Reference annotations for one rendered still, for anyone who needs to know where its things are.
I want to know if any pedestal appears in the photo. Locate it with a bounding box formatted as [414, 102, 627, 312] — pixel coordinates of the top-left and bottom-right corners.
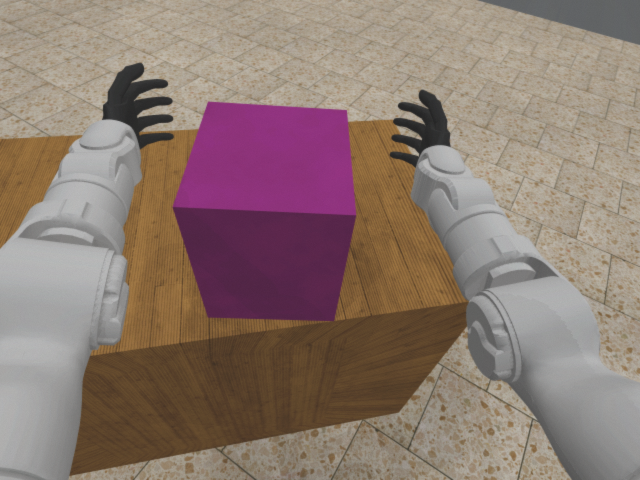
[0, 119, 469, 476]

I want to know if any robot right hand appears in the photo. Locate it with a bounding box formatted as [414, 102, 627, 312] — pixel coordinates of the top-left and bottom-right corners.
[390, 90, 451, 168]

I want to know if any robot left hand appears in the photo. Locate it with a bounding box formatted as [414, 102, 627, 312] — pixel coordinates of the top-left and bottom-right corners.
[102, 63, 174, 149]

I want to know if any robot left forearm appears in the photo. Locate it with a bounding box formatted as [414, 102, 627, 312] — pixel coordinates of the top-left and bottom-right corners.
[0, 119, 142, 257]

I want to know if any robot right upper arm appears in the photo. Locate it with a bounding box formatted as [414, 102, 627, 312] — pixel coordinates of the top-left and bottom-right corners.
[466, 276, 640, 480]

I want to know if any robot right forearm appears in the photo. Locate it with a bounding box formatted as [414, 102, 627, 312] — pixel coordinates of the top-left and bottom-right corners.
[411, 145, 600, 352]

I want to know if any carton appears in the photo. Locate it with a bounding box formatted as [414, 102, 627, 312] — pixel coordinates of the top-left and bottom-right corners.
[173, 102, 356, 321]

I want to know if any robot left upper arm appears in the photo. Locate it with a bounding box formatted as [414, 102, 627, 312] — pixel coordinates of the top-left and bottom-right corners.
[0, 237, 129, 480]

